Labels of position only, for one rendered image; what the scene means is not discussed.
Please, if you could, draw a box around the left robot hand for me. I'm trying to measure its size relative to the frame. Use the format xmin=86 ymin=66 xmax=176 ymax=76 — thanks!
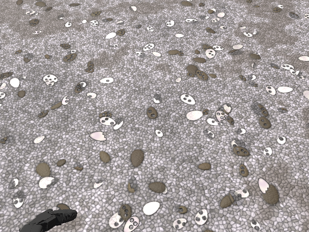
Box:
xmin=19 ymin=209 xmax=77 ymax=232

